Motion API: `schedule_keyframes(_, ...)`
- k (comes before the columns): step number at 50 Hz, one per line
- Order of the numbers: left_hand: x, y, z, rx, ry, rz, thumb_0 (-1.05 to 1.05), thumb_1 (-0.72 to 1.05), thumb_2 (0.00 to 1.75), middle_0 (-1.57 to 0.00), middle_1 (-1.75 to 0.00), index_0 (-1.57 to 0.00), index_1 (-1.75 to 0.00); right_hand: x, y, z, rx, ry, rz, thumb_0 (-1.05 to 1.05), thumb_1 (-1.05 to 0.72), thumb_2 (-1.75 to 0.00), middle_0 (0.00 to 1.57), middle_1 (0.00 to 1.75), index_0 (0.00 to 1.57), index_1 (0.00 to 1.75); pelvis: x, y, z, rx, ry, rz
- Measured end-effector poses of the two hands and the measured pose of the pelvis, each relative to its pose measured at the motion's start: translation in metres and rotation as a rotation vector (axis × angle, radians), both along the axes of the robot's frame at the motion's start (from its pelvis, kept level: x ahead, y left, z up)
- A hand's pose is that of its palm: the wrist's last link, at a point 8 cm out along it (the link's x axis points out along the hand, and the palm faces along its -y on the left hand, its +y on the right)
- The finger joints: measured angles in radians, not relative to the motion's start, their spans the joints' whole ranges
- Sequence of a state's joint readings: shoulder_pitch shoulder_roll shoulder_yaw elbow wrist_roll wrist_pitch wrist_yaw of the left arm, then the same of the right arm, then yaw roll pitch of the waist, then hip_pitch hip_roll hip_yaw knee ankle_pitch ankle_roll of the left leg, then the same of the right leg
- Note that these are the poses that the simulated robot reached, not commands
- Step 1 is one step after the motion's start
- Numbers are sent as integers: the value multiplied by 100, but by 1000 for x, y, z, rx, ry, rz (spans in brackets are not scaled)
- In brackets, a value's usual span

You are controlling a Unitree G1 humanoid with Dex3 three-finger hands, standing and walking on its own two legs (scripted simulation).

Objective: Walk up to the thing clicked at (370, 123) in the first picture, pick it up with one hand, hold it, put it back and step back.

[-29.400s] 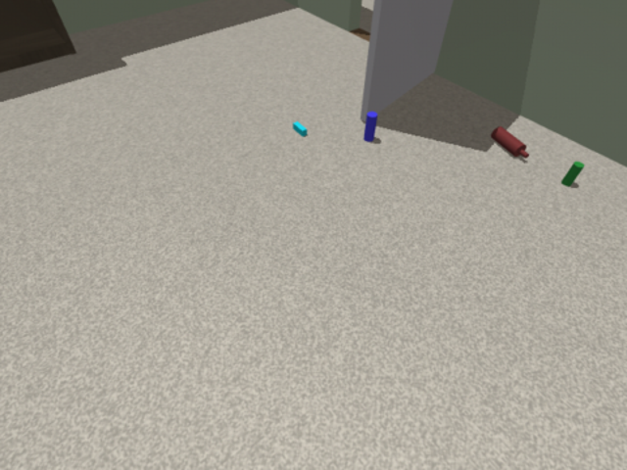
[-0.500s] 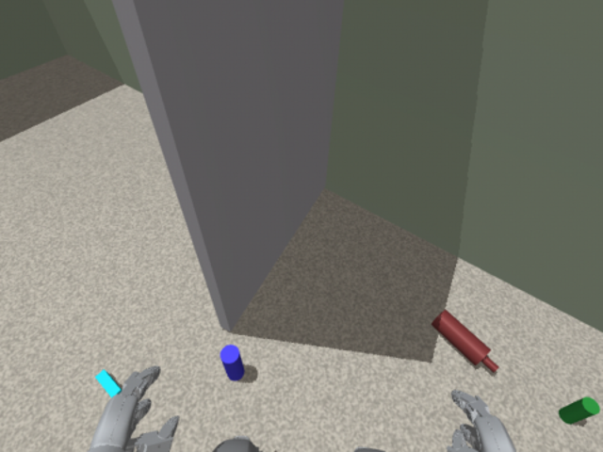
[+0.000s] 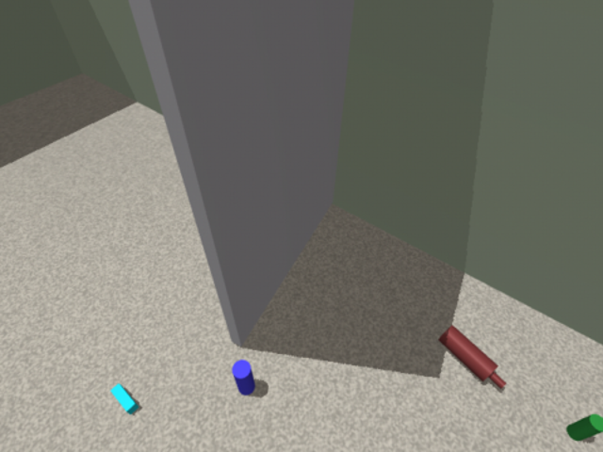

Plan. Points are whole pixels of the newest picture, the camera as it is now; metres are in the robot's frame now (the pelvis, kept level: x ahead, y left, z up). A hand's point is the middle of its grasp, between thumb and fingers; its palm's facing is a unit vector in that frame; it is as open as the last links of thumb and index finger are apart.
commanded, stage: stand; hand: left
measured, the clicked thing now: (244, 378) +0.45 +0.19 -0.69
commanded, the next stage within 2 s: step back in 1.58 s
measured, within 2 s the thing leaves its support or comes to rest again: neither
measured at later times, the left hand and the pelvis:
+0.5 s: hand out of the picture +0.05 +0.25 -0.15, palm faces -0.02 -0.94 -0.34, open 7.4 cm; pelvis -0.01 +0.00 +0.01, yaw +0 degrees
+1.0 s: hand out of the picture +0.08 +0.24 -0.15, palm faces -0.02 -0.94 -0.33, open 7.4 cm; pelvis +0.01 +0.00 +0.01, yaw +0 degrees
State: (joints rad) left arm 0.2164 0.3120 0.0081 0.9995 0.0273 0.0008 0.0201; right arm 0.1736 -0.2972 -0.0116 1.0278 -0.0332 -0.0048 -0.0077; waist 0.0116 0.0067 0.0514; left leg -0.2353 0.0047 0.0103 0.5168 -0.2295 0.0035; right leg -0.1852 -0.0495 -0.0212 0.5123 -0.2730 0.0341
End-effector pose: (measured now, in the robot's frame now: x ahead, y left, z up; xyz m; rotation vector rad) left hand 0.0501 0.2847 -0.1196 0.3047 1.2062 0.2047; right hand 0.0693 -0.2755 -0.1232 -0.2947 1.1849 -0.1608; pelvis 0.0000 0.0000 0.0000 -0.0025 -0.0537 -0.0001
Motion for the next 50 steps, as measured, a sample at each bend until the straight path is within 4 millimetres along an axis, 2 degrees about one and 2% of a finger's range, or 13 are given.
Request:
schedule_keyframes(9,-5,2,5,4,24,5,0,90,90,-21,-30,-21,-30,0,-1,4,9,7,-9,1,-91,-90,20,30,20,30,-4,0,7,0,-15,3)
schedule_keyframes(29,-8,5,6,3,74,9,0,90,90,-20,-30,-21,-30,-22,-18,7,-23,87,-47,1,-91,-90,20,30,20,30,-5,-2,10,-1,-5,1)
schedule_keyframes(50,27,2,9,-3,44,-4,0,90,90,-20,-30,-21,-30,3,-18,10,-22,67,-44,1,-91,-90,20,30,20,30,13,-2,12,1,7,-5)
